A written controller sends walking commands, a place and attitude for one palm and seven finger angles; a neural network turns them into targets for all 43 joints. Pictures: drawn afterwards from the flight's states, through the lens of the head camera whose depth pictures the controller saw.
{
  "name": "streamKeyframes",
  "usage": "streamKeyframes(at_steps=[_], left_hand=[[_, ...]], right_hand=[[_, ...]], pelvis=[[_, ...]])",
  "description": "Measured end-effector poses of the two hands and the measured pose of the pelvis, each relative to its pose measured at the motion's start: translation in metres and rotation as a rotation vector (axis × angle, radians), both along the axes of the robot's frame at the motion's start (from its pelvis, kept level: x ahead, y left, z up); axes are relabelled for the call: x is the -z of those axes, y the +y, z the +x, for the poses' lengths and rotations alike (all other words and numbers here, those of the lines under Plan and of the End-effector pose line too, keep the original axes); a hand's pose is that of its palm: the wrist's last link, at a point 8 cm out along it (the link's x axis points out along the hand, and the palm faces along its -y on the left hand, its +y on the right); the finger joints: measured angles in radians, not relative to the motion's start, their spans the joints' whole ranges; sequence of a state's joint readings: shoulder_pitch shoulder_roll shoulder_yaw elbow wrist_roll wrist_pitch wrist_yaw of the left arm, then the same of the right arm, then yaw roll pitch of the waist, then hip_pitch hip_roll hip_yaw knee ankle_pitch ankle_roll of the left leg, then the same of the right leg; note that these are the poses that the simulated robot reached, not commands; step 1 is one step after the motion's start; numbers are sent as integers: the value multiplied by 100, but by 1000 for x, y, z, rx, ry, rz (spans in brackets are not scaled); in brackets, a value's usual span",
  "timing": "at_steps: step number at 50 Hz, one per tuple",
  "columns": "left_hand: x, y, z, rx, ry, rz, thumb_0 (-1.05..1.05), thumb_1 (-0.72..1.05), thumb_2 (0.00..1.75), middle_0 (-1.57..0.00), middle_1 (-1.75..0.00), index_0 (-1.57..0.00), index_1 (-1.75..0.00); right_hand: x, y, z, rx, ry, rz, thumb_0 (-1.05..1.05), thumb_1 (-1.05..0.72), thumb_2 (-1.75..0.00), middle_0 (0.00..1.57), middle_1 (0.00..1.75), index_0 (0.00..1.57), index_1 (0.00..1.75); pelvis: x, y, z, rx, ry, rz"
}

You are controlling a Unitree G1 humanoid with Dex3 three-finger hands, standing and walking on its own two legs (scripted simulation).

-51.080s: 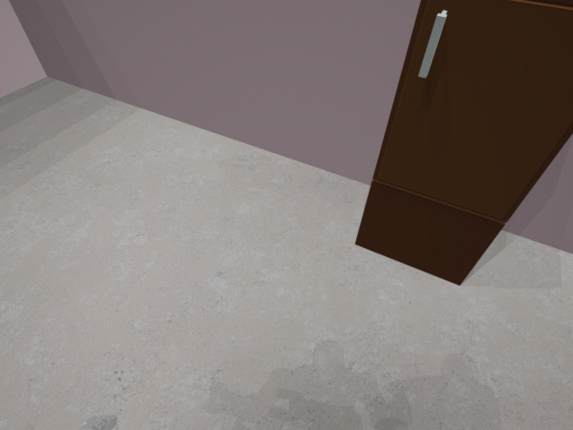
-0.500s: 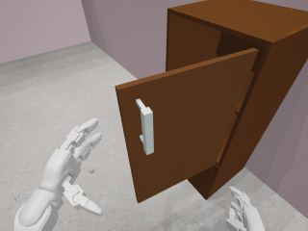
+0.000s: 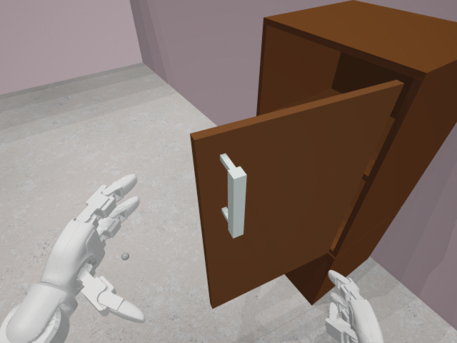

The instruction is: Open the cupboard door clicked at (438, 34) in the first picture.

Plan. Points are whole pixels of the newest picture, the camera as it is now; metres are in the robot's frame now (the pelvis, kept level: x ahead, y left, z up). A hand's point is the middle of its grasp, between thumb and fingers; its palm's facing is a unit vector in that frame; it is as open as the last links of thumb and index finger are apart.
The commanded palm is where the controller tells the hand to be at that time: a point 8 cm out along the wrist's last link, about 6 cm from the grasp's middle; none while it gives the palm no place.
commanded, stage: draw the hand back to the body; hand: left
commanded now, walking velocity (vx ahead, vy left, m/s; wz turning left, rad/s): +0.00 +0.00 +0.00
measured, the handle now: (230, 197) +0.31 +0.04 +0.14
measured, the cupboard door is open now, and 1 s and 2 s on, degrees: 81 81 81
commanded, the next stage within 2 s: step back with the hand held close in 1.04 s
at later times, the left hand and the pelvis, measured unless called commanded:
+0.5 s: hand (94, 236) +0.21 +0.22 +0.16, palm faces +0.38 -0.83 -0.42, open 11.0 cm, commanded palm +0.16 +0.26 +0.17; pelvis +0.01 -0.02 +0.01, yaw -1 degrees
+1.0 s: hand (86, 236) +0.20 +0.23 +0.16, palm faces +0.42 -0.81 -0.41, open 7.5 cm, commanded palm +0.16 +0.27 +0.18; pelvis +0.01 -0.03 +0.01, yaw -1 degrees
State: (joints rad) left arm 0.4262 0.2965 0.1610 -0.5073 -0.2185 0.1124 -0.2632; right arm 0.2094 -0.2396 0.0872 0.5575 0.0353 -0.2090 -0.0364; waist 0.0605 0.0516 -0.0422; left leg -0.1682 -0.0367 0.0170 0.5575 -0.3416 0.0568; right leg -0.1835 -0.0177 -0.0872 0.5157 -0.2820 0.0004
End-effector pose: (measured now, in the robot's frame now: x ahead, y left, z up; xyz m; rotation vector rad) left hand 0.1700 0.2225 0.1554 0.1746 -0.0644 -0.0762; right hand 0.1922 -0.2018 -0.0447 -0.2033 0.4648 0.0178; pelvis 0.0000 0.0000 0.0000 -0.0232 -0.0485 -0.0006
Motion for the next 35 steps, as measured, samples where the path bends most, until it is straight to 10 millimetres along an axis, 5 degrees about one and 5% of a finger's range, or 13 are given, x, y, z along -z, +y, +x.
streamKeyframes(at_steps=[10, 19, 35], left_hand=[[-2, 19, -19, -340, -57, 165, -1, -19, 43, -16, -30, -17, -30], [-18, 27, -11, -418, -109, 256, -1, 11, 56, -17, -30, -18, -30], [-25, 43, -5, -502, -114, 299, 1, 66, 80, -20, -30, -21, -30]], right_hand=[[13, -15, -11, 33, 116, -34, 1, -91, -90, 20, 30, 20, 30], [31, -24, -17, 74, 203, -15, 1, -91, -90, 20, 30, 20, 30], [27, -48, -2, 116, 204, -22, 1, -91, -90, 20, 30, 20, 30]], pelvis=[[-4, -6, 3, 10, 0, 3], [-7, -13, 11, 12, -8, 9], [-9, -26, 17, 22, -16, 11]])
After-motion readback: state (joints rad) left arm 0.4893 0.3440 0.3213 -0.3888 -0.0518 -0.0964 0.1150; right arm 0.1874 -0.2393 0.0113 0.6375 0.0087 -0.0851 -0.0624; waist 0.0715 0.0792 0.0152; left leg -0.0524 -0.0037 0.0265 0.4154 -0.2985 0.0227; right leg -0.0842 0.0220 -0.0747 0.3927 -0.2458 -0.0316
